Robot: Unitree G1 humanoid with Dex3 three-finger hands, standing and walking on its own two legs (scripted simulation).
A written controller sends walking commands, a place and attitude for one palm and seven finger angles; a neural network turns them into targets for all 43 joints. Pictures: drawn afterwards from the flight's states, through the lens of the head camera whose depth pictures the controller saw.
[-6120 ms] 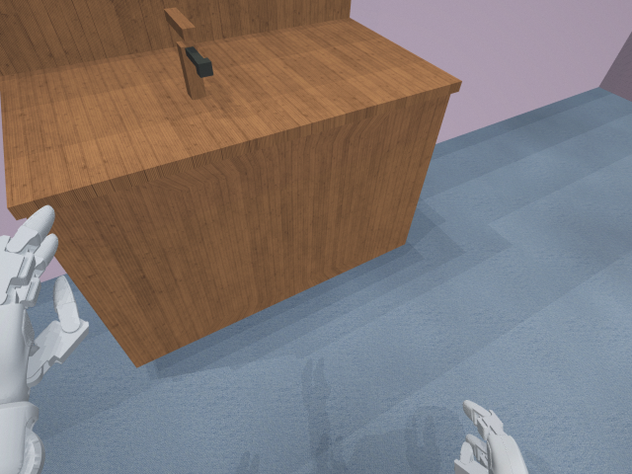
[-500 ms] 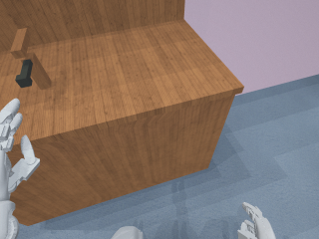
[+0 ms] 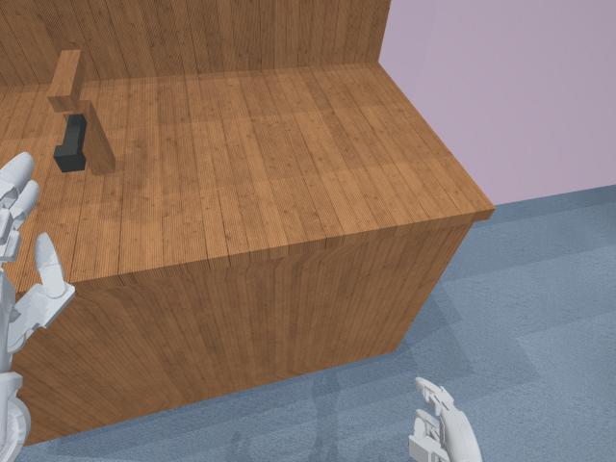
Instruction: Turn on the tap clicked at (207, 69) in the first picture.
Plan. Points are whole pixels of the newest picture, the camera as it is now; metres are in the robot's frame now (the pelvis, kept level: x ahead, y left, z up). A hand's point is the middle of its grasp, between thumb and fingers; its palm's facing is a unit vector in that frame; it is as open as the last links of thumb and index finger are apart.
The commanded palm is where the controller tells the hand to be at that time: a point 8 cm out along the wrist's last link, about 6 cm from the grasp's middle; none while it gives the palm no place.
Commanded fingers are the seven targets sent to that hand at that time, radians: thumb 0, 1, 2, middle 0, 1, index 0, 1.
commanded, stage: come to a stop and stand still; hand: left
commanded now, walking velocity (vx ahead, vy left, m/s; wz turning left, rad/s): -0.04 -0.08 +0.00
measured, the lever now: (70, 158) +0.45 +0.38 +0.12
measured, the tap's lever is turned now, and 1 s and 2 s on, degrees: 0 0 0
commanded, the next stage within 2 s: look again from close up in 1.50 s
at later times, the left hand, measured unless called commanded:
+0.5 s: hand (115, 376) +0.16 +0.18 +0.16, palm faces +0.32 -0.86 -0.41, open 7.4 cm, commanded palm +0.12 +0.22 +0.17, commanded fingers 0.00 0.90 0.90 -0.20 -0.30 -0.20 -0.30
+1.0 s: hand out of the picture +0.11 +0.25 +0.16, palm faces +0.41 -0.85 -0.33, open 7.4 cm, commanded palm +0.07 +0.28 +0.17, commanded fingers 0.00 0.90 0.90 -0.20 -0.30 -0.20 -0.30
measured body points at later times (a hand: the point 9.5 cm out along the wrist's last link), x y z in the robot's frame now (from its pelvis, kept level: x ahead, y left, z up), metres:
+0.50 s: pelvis -0.06 -0.05 -0.01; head -0.07 -0.04 +0.44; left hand +0.13 +0.23 +0.18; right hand +0.08 -0.31 -0.08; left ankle +0.02 +0.09 -0.74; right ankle +0.00 -0.15 -0.74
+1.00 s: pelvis -0.10 +0.00 -0.01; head -0.10 +0.03 +0.43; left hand +0.08 +0.30 +0.18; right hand +0.06 -0.22 -0.09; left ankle -0.03 +0.07 -0.74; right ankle -0.02 -0.13 -0.74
